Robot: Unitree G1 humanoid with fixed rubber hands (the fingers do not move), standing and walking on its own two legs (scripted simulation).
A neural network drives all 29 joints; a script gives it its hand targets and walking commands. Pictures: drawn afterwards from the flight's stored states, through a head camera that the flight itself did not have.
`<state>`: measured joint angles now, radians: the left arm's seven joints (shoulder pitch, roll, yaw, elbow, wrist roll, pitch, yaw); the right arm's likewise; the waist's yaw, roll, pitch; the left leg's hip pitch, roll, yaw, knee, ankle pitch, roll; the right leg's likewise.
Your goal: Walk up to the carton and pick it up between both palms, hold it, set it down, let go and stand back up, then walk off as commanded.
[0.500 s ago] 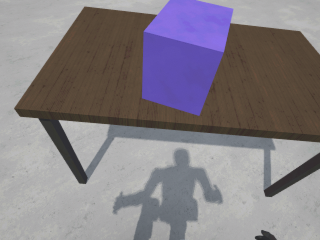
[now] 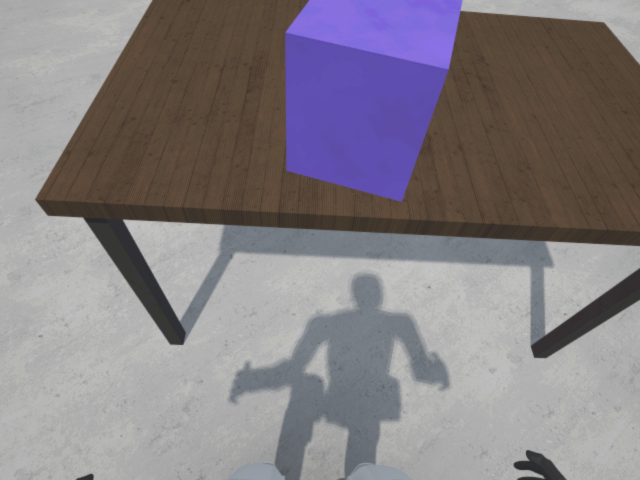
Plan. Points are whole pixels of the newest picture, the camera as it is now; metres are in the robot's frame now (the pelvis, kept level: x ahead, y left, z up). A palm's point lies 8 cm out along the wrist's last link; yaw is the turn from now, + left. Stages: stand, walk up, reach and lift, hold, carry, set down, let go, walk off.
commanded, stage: walk off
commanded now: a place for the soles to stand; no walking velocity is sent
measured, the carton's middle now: (372, 78) +0.71 -0.08 +0.09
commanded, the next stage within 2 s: stand in 1.26 s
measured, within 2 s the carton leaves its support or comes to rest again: neither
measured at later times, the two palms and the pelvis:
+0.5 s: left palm out of the picture -0.01 +0.32 -0.12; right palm out of the picture +0.02 -0.30 -0.08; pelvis -0.07 +0.01 -0.01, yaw +0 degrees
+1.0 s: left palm out of the picture -0.09 +0.31 -0.11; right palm out of the picture -0.03 -0.33 -0.09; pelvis -0.12 -0.01 -0.01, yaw +0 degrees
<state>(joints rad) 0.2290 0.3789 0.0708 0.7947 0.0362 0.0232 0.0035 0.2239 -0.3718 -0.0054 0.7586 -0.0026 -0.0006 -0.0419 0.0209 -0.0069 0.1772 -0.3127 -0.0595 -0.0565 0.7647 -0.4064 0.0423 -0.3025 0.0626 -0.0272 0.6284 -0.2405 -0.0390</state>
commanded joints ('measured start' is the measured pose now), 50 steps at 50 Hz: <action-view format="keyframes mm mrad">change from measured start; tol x64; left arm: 1 -23 199 45 -89 2 18 29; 50 36 196 18 -107 -39 -30 -10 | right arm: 1 51 -197 -59 -69 12 4 -12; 50 -56 -144 -54 -72 -7 -22 -23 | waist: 1 -21 -129 -164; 50 3 -125 15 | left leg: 1 44 11 -139 324 -256 -21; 9 197 285 -431 -358 698 87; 50 -128 61 -82 365 -113 -52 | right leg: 1 -137 -361 425 -253 189 -201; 34 -124 -38 145 572 -199 58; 50 -138 -377 604 -371 3 -201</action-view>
